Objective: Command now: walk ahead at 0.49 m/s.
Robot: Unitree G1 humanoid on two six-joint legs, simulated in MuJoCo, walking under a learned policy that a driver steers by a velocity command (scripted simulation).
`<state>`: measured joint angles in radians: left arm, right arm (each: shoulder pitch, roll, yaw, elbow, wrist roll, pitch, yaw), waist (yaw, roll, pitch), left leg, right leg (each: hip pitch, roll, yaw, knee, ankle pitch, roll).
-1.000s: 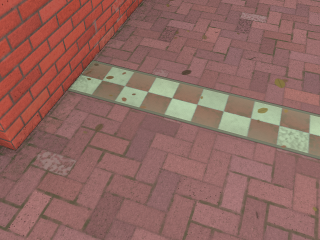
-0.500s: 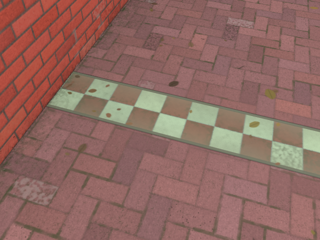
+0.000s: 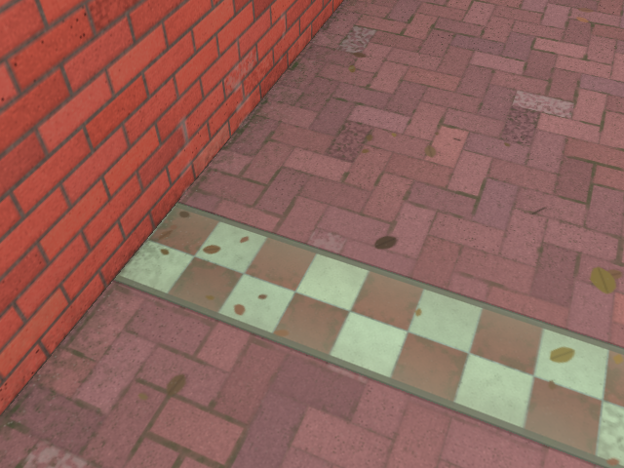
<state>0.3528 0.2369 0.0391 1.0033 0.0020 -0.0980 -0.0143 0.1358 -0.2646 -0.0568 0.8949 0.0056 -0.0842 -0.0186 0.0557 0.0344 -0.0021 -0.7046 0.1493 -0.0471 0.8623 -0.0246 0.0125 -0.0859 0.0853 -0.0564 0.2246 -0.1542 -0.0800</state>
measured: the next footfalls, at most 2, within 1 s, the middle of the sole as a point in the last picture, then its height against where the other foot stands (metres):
left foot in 0.22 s outside the picture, level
right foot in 0.78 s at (402, 446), level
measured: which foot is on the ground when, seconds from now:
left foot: up 0.00-0.20, down 0.22-0.80, up 0.82-1.00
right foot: down 0.00-0.24, up 0.26-0.76, down 0.78-1.00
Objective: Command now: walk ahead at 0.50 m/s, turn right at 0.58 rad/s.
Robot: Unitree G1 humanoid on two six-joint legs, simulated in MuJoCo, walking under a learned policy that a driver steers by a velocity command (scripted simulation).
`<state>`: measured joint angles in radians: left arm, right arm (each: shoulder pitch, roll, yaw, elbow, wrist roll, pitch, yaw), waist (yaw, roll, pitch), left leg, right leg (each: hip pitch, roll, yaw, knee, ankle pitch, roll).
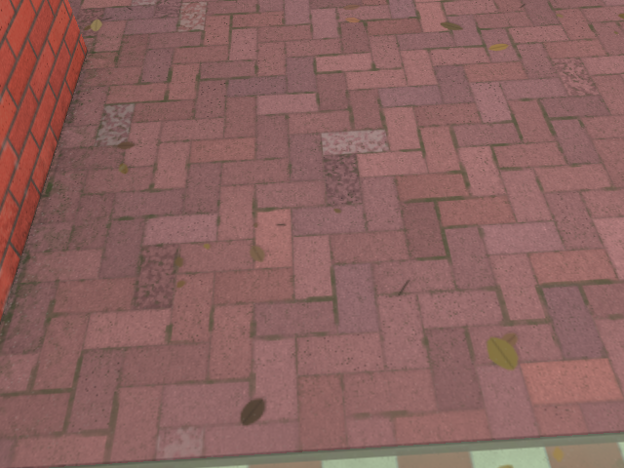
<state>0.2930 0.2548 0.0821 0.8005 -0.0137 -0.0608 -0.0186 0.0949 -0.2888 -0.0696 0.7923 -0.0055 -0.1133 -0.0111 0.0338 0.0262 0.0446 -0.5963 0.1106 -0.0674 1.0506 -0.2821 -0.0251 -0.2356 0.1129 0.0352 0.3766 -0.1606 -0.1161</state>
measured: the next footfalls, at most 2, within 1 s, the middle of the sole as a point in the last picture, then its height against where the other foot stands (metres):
left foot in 0.28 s outside the picture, level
right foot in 0.80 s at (453, 442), level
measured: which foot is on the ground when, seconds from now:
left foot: up 0.00-0.26, down 0.28-0.78, up 0.80-1.00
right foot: down 0.00-0.30, up 0.32-0.78, down 0.80-1.00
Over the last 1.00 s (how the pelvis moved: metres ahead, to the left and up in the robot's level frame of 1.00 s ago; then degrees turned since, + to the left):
0.54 -0.05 0.00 -25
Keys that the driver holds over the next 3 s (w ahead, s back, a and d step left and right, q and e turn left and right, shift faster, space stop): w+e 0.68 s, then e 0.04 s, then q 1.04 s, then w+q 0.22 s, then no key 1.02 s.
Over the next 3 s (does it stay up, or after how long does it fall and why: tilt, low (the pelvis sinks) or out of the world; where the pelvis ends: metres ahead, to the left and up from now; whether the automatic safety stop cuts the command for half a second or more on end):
stays up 0.71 -0.05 -0.01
